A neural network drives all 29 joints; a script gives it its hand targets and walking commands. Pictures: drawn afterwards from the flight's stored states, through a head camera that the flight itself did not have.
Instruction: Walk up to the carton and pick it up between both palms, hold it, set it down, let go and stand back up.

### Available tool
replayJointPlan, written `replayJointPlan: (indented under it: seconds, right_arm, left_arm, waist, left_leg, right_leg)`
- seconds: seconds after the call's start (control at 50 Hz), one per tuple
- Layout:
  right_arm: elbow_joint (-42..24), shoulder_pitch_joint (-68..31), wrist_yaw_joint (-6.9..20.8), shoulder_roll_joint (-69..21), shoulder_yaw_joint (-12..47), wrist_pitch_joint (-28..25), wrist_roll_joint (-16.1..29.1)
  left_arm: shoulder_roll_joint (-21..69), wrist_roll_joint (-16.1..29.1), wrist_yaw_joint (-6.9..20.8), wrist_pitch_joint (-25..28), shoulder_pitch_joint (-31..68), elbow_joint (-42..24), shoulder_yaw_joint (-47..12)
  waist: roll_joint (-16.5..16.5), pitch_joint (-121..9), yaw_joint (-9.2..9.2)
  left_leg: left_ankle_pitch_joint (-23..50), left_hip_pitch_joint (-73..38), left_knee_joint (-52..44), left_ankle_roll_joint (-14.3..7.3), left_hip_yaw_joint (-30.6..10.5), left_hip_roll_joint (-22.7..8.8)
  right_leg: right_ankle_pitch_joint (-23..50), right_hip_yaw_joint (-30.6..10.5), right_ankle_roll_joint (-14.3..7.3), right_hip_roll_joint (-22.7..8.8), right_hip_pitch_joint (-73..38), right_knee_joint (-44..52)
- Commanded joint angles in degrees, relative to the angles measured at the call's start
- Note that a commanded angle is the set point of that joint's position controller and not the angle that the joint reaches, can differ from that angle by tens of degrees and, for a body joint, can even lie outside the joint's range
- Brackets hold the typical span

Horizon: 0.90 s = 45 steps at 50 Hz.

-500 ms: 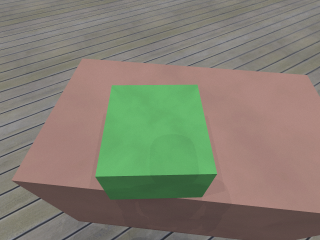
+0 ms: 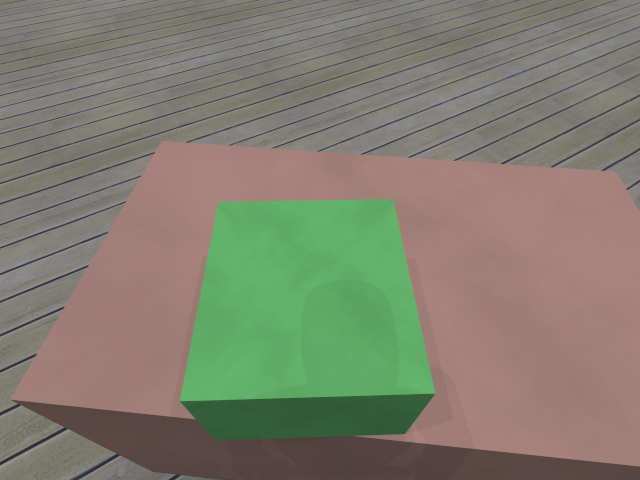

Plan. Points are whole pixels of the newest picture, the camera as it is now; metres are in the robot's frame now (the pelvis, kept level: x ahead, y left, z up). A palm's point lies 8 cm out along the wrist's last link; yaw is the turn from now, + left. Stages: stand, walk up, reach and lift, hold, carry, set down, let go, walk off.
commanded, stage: walk up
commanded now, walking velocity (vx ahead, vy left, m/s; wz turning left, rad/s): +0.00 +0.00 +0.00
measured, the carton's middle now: (308, 313) +0.35 +0.01 -0.03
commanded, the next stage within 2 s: stand in 0.16 s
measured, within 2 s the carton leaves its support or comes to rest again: neither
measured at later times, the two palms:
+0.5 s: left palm out of the picture -0.06 +0.19 -0.14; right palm out of the picture -0.04 -0.21 -0.15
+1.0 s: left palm out of the picture -0.10 +0.17 -0.14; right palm out of the picture -0.06 -0.21 -0.15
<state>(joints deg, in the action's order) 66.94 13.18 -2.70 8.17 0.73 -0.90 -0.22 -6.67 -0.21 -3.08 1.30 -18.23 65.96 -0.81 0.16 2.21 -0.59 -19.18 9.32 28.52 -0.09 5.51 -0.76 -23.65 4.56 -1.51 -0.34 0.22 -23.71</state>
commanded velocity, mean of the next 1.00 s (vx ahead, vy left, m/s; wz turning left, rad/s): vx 0.00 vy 0.00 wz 0.00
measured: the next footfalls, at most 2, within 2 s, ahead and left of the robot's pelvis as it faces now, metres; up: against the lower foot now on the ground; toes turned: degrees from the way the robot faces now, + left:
none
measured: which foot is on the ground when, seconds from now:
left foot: down 0.00-1.00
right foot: down 0.00-1.00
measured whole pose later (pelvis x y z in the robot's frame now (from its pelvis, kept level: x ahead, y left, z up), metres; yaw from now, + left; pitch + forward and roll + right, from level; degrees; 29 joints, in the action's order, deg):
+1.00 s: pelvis -0.03 -0.02 +0.01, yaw +1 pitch -1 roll +1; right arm 69.2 16.6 -2.6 5.7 1.3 -0.7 0.2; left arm -4.9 -0.6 -2.8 1.6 -22.2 66.6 -2.1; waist 0.2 2.2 -0.1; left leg -14.4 9.8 25.5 1.5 4.3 -2.6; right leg -19.6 6.0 -3.4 1.6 0.4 -20.7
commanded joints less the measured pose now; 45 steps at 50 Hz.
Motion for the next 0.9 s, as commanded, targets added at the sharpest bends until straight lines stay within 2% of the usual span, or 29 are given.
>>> replayJointPlan:
  seconds: [0.0, 0.02, 0.06, 0.08, 0.12, 0.14, 0.18, 0.22, 0.24, 0.26, 0.3, 0.34, 0.38, 0.4, 0.42, 0.44, 0.48, 0.5, 0.54, 0.56, 0.58, 0.6, 0.68, 0.72, 0.74, 0.76, 0.8, 0.82, 0.88]
  right_arm:
    - [-0.5, 5.4, -0.2, 4.9, -0.9, -0.3, 0.2]
    - [0.1, 5.7, -0.1, 3.7, -0.8, -0.2, 0.2]
    - [0.5, 6.5, -0.3, 2.7, -0.2, -0.1, 0.4]
    - [0.5, 6.5, -0.5, 3.9, -0.4, -0.2, 0.2]
    - [0.6, 6.1, -0.5, 4.2, -0.7, -0.2, 0.3]
    - [0.3, 7.7, -0.4, 4.0, -0.9, -0.3, 0.4]
    - [1.1, 7.4, -0.5, 4.4, -0.6, -0.4, 0.3]
    - [1.3, 7.8, -0.3, 2.9, -0.3, 0.1, 0.4]
    - [1.4, 7.3, -0.3, 3.3, -0.5, -0.1, 0.0]
    - [1.6, 7.7, -0.4, 2.8, -0.6, 0.1, 0.2]
    - [1.3, 8.6, -0.4, 3.0, -0.4, 0.1, 0.2]
    - [1.8, 8.0, -0.5, 3.4, -0.8, 0.2, -0.1]
    - [1.8, 9.1, -0.5, 2.4, -0.4, 0.0, 0.0]
    - [1.3, 8.7, -0.4, 3.1, -0.6, 0.1, -0.1]
    - [1.9, 9.5, -0.5, 3.0, -0.6, 0.0, 0.0]
    - [1.3, 8.8, -0.5, 3.2, -0.7, 0.0, -0.1]
    - [1.5, 8.0, -0.4, 2.2, -0.6, 0.2, -0.1]
    - [1.5, 8.8, -0.4, 2.5, -0.6, 0.3, 0.2]
    - [1.8, 9.3, -0.5, 2.6, -0.3, 0.4, 0.4]
    - [2.1, 8.4, -0.3, 3.1, -0.3, 0.5, 0.3]
    - [2.0, 8.6, -0.3, 2.5, -0.1, 0.5, 0.2]
    - [1.6, 8.3, -0.2, 3.6, -0.3, 0.3, -0.2]
    - [1.6, 9.2, -0.2, 1.3, -0.1, 0.5, 0.7]
    - [1.1, 8.3, -0.3, 2.0, -0.3, 0.3, 0.3]
    - [1.5, 8.6, -0.3, 1.4, -0.2, 0.3, 0.3]
    - [1.3, 8.9, -0.3, 1.6, -0.2, 0.4, 0.4]
    - [1.2, 9.1, -0.3, 2.2, -0.2, 0.1, 0.4]
    - [1.7, 7.4, -0.4, 2.4, -0.3, 0.0, -0.3]
    - [1.9, 8.8, 0.0, 2.2, -0.1, -0.1, 0.3]
  left_arm:
    - [-4.3, -0.2, -0.3, 0.0, -8.8, 0.8, 0.5]
    - [-4.5, 0.0, -0.4, 0.0, -8.2, 0.2, 0.4]
    - [-5.3, -0.2, -0.5, 0.0, -7.5, 0.0, 0.7]
    - [-5.2, -0.1, -0.5, 0.2, -8.0, 0.1, 0.4]
    - [-5.3, -0.2, -0.5, 0.2, -8.4, -0.3, 0.4]
    - [-5.5, -0.2, -0.4, 0.2, -8.5, 0.1, 0.5]
    - [-4.8, -0.1, -0.5, 0.3, -9.2, 0.2, 0.4]
    - [-3.9, -0.2, -0.3, 0.1, -8.3, 0.3, 0.4]
    - [-4.3, -0.3, -0.3, 0.0, -8.9, 0.2, 0.5]
    - [-4.0, -0.2, -0.2, 0.0, -8.3, 0.2, 0.2]
    - [-4.4, -0.1, -0.3, 0.0, -7.8, 0.3, 0.3]
    - [-4.5, -0.2, -0.3, 0.1, -9.1, 0.3, 0.4]
    - [-4.4, -0.1, -0.5, -0.1, -8.4, 0.4, 0.5]
    - [-3.0, -0.3, -0.2, -0.2, -10.1, 0.4, 0.1]
    - [-3.7, -0.3, -0.2, -0.1, -8.9, 0.2, 0.2]
    - [-3.0, 0.1, -0.3, -0.1, -9.7, 0.5, 0.1]
    - [-3.9, -0.2, -0.3, 0.0, -9.5, 0.3, 0.2]
    - [-3.6, -0.5, -0.4, 0.0, -9.1, 0.3, 0.0]
    - [-3.8, -0.3, -0.1, 0.0, -9.6, -0.1, -0.1]
    - [-2.6, -0.1, -0.2, 0.0, -10.7, 0.3, -0.4]
    - [-3.7, -0.1, -0.1, 0.0, -10.2, 0.0, -0.4]
    - [-3.8, -0.2, -0.2, 0.1, -9.7, 0.1, -0.1]
    - [-3.2, -0.1, -0.1, 0.2, -10.0, -0.1, -0.5]
    - [-3.3, -0.1, 0.0, 0.3, -11.3, 0.1, -0.7]
    - [-3.6, -0.5, 0.0, 0.4, -11.0, 0.5, -0.6]
    - [-4.1, -0.7, -0.1, 0.3, -10.0, -0.1, -0.3]
    - [-3.5, -0.3, -0.1, 0.2, -10.6, 0.2, -0.4]
    - [-2.8, -0.3, 0.0, 0.2, -11.2, 0.6, -0.3]
    - [-2.5, -0.3, -0.1, 0.2, -10.8, 0.9, -0.7]
  waist:
    - [2.8, -0.4, 0.53]
    - [0.7, 0.8, -0.07]
    - [4.0, 3.3, -0.03]
    - [3.4, 0.9, -0.34]
    - [0.1, 1.3, 0.03]
    - [1.6, 0.1, 0.08]
    - [-1.3, -0.4, 0.77]
    - [-0.9, 1.4, -0.57]
    - [0.3, 2.5, 0.54]
    - [0.4, 3.9, -0.52]
    - [2.8, 3.2, -0.39]
    - [-0.1, 5.1, 0.20]
    - [1.4, 3.1, 0.22]
    - [0.4, 3.9, 0.64]
    - [1.7, 3.0, -0.05]
    - [-0.4, 3.5, 0.69]
    - [2.5, 5.0, 0.60]
    - [2.4, 6.3, -0.20]
    - [2.7, 5.5, 0.16]
    - [1.1, 6.0, 0.62]
    - [1.7, 5.9, 0.46]
    - [-1.2, 6.4, 0.06]
    - [1.1, 6.0, -0.11]
    - [-1.3, 4.3, 1.01]
    - [2.1, 4.8, 0.54]
    - [0.0, 5.0, 0.29]
    - [2.0, 4.1, 0.49]
    - [-1.1, 6.2, 1.33]
    - [1.5, 6.4, 0.56]
  left_leg:
    - [30.7, -2.9, -0.9, -3.1, -3.9, -6.2]
    - [29.7, -2.9, -1.7, -2.6, -3.5, -5.7]
    - [28.8, -1.8, -1.5, -2.7, -4.4, -6.4]
    - [29.9, -3.0, -0.9, -2.5, -3.6, -6.4]
    - [30.9, -3.4, -1.5, -2.3, -3.6, -5.9]
    - [33.3, -3.9, -1.5, -2.9, -4.4, -6.9]
    - [33.6, -5.1, -1.1, -2.2, -3.8, -6.4]
    - [31.4, -2.6, -1.6, -2.4, -4.0, -6.4]
    - [31.1, -3.3, -1.8, -2.7, -4.2, -6.7]
    - [30.5, -3.3, -2.0, -2.2, -4.2, -6.6]
    - [27.6, -2.2, -2.6, -2.0, -4.2, -6.8]
    - [27.0, -2.1, -2.6, -1.4, -3.9, -6.1]
    - [27.7, -0.7, -3.3, -1.2, -3.9, -6.3]
    - [25.0, -2.8, -3.1, -1.3, -3.9, -6.1]
    - [27.5, -2.4, -2.9, -2.1, -4.6, -6.8]
    - [27.3, -2.7, -2.9, -2.4, -4.1, -6.5]
    - [23.1, -1.5, -3.9, -1.9, -4.9, -6.8]
    - [22.9, -0.8, -4.2, -1.6, -4.4, -6.5]
    - [21.0, -0.6, -4.3, -1.4, -4.1, -6.4]
    - [21.0, 0.1, -4.1, -1.3, -3.9, -6.4]
    - [21.8, 0.0, -4.8, -1.1, -3.8, -6.3]
    - [20.8, 0.4, -3.9, -1.2, -4.0, -6.2]
    - [20.0, -0.1, -4.6, -1.0, -4.4, -6.4]
    - [20.4, -1.3, -4.6, -1.8, -5.0, -6.8]
    - [20.4, -1.0, -4.9, -1.2, -4.6, -6.4]
    - [19.7, 0.1, -5.0, -1.0, -4.1, -6.4]
    - [19.1, -0.2, -5.2, -1.0, -3.9, -6.3]
    - [20.5, -0.7, -5.6, -0.6, -4.3, -6.3]
    - [18.5, 1.1, -5.9, -1.5, -5.2, -6.7]
  right_leg:
    - [42.5, -3.4, 0.1, -7.7, 2.2, 2.1]
    - [42.8, -3.3, -0.5, -7.9, 2.9, 2.3]
    - [43.8, -3.0, 0.2, -7.6, 2.7, 2.5]
    - [46.9, -3.6, -0.1, -8.3, 2.2, 2.2]
    - [44.5, -3.7, -0.1, -7.8, 2.2, 2.1]
    - [42.3, -2.7, -0.1, -7.4, 2.0, 2.1]
    - [42.4, -3.2, -0.1, -7.6, 1.8, 2.1]
    - [39.4, -3.0, -0.2, -7.0, 2.2, 2.5]
    - [39.1, -3.3, 0.2, -7.5, 3.0, 2.7]
    - [37.6, -3.7, 0.1, -7.2, 4.8, 3.2]
    - [35.2, -2.8, -0.1, -6.9, 4.0, 4.1]
    - [39.0, -4.1, -0.4, -7.5, 4.5, 3.8]
    - [36.2, -2.9, -0.3, -6.9, 2.2, 3.4]
    - [34.3, -3.7, -0.6, -7.4, 4.8, 3.6]
    - [34.8, -3.4, 0.1, -7.0, 3.4, 4.0]
    - [34.5, -3.4, -0.1, -7.2, 4.5, 4.0]
    - [32.2, -3.9, -0.1, -7.0, 6.0, 5.0]
    - [33.3, -4.1, -0.4, -7.1, 5.0, 4.8]
    - [32.9, -4.3, -0.5, -7.3, 5.1, 5.2]
    - [32.8, -4.5, -0.4, -7.6, 5.0, 5.5]
    - [31.3, -3.8, -0.5, -7.2, 5.0, 5.5]
    - [31.6, -4.6, -0.1, -7.4, 4.7, 5.9]
    - [28.1, -4.2, -0.3, -6.9, 6.5, 7.0]
    - [28.3, -5.4, -0.5, -7.3, 6.0, 7.0]
    - [29.0, -4.5, -0.7, -7.0, 6.5, 6.6]
    - [29.2, -4.4, -0.9, -7.1, 6.0, 6.8]
    - [28.8, -4.5, -0.6, -7.0, 5.1, 6.5]
    - [28.2, -4.6, -0.4, -7.0, 6.9, 6.8]
    - [27.2, -5.1, -0.4, -7.2, 6.1, 8.0]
